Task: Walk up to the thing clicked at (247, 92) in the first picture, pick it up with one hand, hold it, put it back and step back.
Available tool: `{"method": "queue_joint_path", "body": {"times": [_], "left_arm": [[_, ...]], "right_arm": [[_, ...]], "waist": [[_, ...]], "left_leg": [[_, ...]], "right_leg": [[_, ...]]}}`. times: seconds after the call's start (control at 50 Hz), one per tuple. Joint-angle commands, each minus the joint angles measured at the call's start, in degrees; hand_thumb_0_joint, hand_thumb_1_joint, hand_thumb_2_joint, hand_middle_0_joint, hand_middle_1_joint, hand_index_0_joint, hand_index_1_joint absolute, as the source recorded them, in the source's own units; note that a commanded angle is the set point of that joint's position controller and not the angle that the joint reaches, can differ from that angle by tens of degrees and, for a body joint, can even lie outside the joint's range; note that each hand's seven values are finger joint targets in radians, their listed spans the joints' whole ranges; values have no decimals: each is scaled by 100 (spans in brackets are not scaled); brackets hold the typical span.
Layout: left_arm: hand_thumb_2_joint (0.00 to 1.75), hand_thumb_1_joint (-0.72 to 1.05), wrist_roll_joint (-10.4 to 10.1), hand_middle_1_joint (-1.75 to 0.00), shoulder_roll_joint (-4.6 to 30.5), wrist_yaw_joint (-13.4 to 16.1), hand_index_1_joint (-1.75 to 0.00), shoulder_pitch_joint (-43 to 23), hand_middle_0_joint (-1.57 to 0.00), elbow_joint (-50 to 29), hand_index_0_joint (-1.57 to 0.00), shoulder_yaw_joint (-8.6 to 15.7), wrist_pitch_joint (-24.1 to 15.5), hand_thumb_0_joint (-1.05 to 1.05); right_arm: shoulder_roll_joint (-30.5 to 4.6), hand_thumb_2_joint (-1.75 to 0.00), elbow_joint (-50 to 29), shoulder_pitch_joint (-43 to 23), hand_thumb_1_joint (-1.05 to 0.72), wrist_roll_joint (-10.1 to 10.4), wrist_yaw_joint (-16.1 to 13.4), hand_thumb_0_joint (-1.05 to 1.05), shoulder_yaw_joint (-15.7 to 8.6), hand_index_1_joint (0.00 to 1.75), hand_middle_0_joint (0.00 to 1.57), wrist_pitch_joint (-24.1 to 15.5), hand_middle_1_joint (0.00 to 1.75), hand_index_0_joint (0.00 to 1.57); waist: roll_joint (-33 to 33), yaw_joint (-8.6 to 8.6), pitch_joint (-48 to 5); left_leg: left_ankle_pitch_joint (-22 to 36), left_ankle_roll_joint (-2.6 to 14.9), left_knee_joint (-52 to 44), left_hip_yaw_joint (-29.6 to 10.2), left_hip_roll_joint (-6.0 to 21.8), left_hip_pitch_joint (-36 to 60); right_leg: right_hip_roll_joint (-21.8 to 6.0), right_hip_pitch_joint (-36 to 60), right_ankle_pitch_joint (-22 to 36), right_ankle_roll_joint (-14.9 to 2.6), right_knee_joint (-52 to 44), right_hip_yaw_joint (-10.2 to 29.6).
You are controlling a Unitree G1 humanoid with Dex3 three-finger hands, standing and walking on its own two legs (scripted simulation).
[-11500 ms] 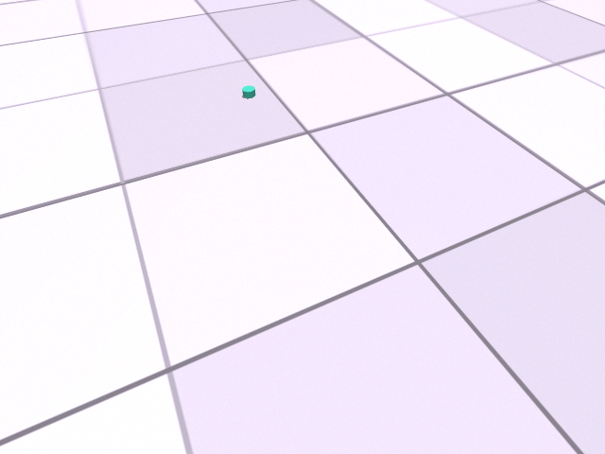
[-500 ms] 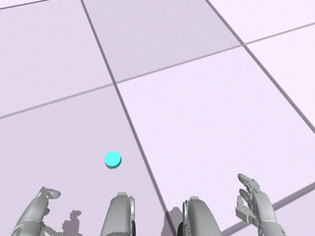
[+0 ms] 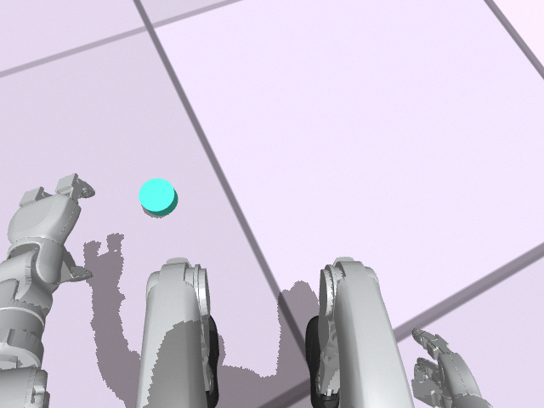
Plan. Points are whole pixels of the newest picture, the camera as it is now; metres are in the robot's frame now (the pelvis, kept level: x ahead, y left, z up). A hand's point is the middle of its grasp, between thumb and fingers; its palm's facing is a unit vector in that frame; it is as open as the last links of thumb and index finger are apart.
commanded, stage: rise first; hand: left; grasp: from above
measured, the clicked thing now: (159, 197) +0.50 +0.27 -0.41
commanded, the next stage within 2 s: approach in 1.28 s
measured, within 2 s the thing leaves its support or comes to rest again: neither
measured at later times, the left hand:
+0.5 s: hand (99, 214) +0.41 +0.32 -0.23, palm faces -0.45 -0.06 -0.89, open 14.2 cm
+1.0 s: hand (115, 204) +0.44 +0.31 -0.27, palm faces -0.44 -0.07 -0.89, open 14.3 cm
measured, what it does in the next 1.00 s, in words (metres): lowers itself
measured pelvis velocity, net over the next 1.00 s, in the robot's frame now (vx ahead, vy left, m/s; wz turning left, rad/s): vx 0.00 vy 0.00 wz -0.07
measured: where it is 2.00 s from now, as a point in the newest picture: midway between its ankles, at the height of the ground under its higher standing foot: (264, 380)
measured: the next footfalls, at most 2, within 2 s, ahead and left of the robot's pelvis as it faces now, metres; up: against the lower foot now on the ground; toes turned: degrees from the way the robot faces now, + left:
none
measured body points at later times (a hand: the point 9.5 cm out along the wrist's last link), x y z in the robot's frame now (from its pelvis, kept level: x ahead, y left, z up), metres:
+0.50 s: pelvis -0.01 +0.00 -0.08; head +0.21 +0.06 +0.31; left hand +0.43 +0.32 -0.17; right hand +0.06 -0.28 -0.19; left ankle +0.09 +0.14 -0.39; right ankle +0.09 -0.13 -0.39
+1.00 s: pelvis +0.00 +0.00 -0.10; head +0.25 +0.06 +0.27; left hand +0.46 +0.31 -0.22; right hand +0.06 -0.28 -0.22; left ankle +0.09 +0.14 -0.39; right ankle +0.09 -0.13 -0.39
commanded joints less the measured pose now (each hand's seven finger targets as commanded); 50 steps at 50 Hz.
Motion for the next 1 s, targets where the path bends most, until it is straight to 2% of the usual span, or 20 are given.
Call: {"method": "queue_joint_path", "body": {"times": [0.0, 0.02, 0.06, 0.1, 0.14, 0.18, 0.22, 0.26, 0.32, 0.4, 0.44, 0.48, 0.52, 0.54, 0.64, 0.68, 0.78, 0.82, 0.92, 0.98], "left_arm": [[105, -57, 373, -107, 1891, 379, -108, -1404, -5, -422, -4, 442, -218, 0], [105, -57, 462, -106, 1927, 418, -107, -1610, -5, -352, -5, 402, -240, 0], [105, -58, 639, -105, 2113, 518, -106, -1730, -5, -78, -4, 474, -284, 0], [105, -58, 816, -103, 2168, 607, -104, -2027, -5, 146, -4, 427, -332, 0], [105, -58, 988, -102, 2165, 697, -103, -2320, -6, 245, -5, 318, -387, 0], [106, -58, 1146, -100, 2354, 826, -102, -2509, -6, 385, -5, 389, -435, 0], [105, -58, 1340, -100, 2374, 897, -101, -2618, -6, 648, -5, 330, -439, 0], [105, -58, 1448, -100, 2397, 973, -101, -2702, -6, 895, -5, 274, -463, 0], [104, -57, 1610, -99, 2529, 1066, -100, -3022, -6, 966, -5, 287, -512, 0], [102, -56, 1809, -100, 2509, 1160, -100, -3071, -6, 1117, -6, 236, -547, 0], [103, -57, 1910, -100, 2641, 1221, -100, -3233, -6, 1214, -5, 257, -589, 0], [101, -56, 1990, -100, 2635, 1286, -100, -3218, -6, 1327, -6, 267, -613, 0], [101, -56, 2026, -101, 2654, 1353, -101, -3244, -6, 1390, -6, 274, -638, 0], [101, -56, 2039, -101, 2687, 1388, -101, -3360, -6, 1427, -6, 296, -652, 0], [101, -56, 2022, -102, 2678, 1545, -102, -3497, -6, 1625, -6, 306, -620, 0], [101, -56, 2031, -102, 2826, 1578, -101, -3544, -6, 1629, -6, 373, -587, 0], [102, -57, 1969, -100, 2822, 1594, -101, -3440, -6, 1682, -5, 449, -509, 0], [102, -58, 1991, -101, 2769, 1573, -102, -3483, -6, 1694, -5, 354, -507, 0], [101, -57, 1970, -102, 2802, 1582, -102, -3375, -6, 1708, -6, 435, -480, 0], [102, -57, 1958, -101, 2873, 1589, -101, -3427, -6, 1710, -6, 456, -482, 0]], "right_arm": [[-1177, -90, -358, 866, -87, -66, -24, 0, -388, 30, 20, -27, 30, 20], [-1181, -90, -332, 880, -88, -86, -15, 0, -372, 30, 20, 24, 30, 20], [-1221, -90, -286, 868, -88, -104, 7, 0, -337, 30, 20, 117, 30, 20], [-1211, -90, -270, 866, -88, -155, 29, 0, -313, 30, 20, 199, 30, 20], [-1205, -90, -224, 900, -89, -201, 53, 0, -270, 30, 20, 255, 30, 20], [-1264, -90, -154, 934, -89, -248, 69, 0, -239, 30, 20, 282, 30, 20], [-1272, -90, -105, 970, -90, -304, 88, 0, -216, 30, 20, 311, 30, 20], [-1278, -90, -51, 941, -90, -349, 114, 0, -188, 30, 20, 326, 30, 20], [-1295, -90, 17, 994, -90, -421, 136, 0, -169, 30, 20, 338, 30, 20], [-1314, -90, 116, 1019, -90, -498, 179, 0, -131, 30, 20, 363, 30, 20], [-1338, -90, 143, 1021, -90, -530, 190, 0, -135, 30, 20, 381, 30, 20], [-1322, -90, 174, 1032, -91, -570, 207, 0, -116, 30, 20, 405, 30, 20], [-1322, -90, 202, 985, -91, -605, 218, 0, -93, 30, 20, 407, 30, 20], [-1344, -90, 209, 1000, -90, -624, 220, 0, -93, 30, 20, 412, 30, 20], [-1315, -90, 258, 1040, -91, -730, 248, 0, -21, 30, 20, 388, 30, 20], [-1333, -90, 273, 1019, -91, -740, 249, 0, -27, 30, 20, 380, 30, 20], [-1318, -90, 288, 1055, -90, -800, 272, 0, 11, 30, 20, 382, 30, 20], [-1312, -90, 295, 1012, -91, -815, 276, 0, 18, 30, 20, 386, 30, 20], [-1345, -90, 291, 1056, -91, -840, 299, 0, 47, 30, 20, 404, 30, 20], [-1366, -90, 277, 1060, -90, -834, 316, 0, 53, 30, 20, 408, 30, 20]], "waist": [[507, 6, -3823], [589, -73, -3759], [677, -65, -3469], [694, -160, -3363], [815, -247, -3292], [897, -252, -3270], [1005, -311, -3287], [1001, -379, -3106], [1028, -412, -3216], [1297, -415, -3364], [1242, -497, -3307], [1245, -491, -3304], [1278, -489, -3285], [1225, -562, -3265], [1148, -657, -3396], [1273, -632, -3397], [1231, -645, -3402], [1367, -662, -3394], [1359, -663, -3365], [1377, -700, -3274]], "left_leg": [[510, 209, -1033, 364, -300, 2714], [475, 218, -958, 369, -304, 2640], [158, 193, -1011, 204, -289, 2548], [3, 201, -870, 218, -295, 2354], [27, 206, -716, 267, -316, 2234], [-61, 197, -648, 198, -306, 2210], [-14, 180, -569, 196, -301, 2247], [-122, 191, -479, 202, -312, 2045], [-107, 198, -336, 204, -306, 1995], [287, 175, -128, 198, -297, 2129], [262, 180, -33, 204, -293, 2011], [340, 184, 47, 214, -297, 1970], [380, 182, 119, 212, -289, 1948], [352, 194, 174, 212, -284, 1854], [579, 218, 413, 267, -274, 1698], [581, 211, 453, 274, -264, 1678], [700, 224, 545, 267, -257, 1636], [632, 207, 555, 244, -253, 1618], [862, 208, 656, 237, -246, 1620], [755, 205, 655, 216, -239, 1552]], "right_leg": [[245, 1409, 709, -295, -1400, -295], [248, 1286, 685, -292, -1345, -309], [248, 889, 411, -316, -1097, -427], [269, 695, 285, -330, -1021, -441], [259, 588, 319, -329, -939, -433], [251, 363, 269, -336, -769, -485], [262, 257, 330, -347, -651, -519], [260, 152, 257, -345, -594, -537], [271, 35, 252, -339, -508, -566], [273, -41, 617, -332, -240, -604], [299, -124, 602, -346, -209, -620], [301, -101, 673, -335, -147, -632], [311, -176, 706, -332, -75, -647], [318, -208, 693, -324, -52, -662], [356, -5, 941, -294, -9, -657], [354, -41, 941, -297, 61, -655], [356, 57, 1072, -275, 137, -671], [373, -43, 1026, -300, 194, -688], [377, 31, 1261, -287, 275, -696], [382, -43, 1164, -296, 301, -724]]}}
